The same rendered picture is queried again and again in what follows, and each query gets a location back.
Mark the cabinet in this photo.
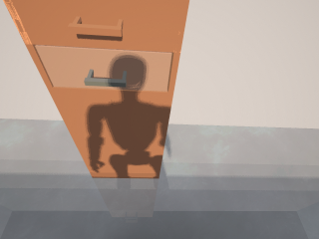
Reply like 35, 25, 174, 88
3, 0, 189, 179

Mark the drawer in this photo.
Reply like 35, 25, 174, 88
35, 45, 172, 92

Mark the handle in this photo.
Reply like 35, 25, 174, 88
68, 23, 123, 37
84, 69, 127, 88

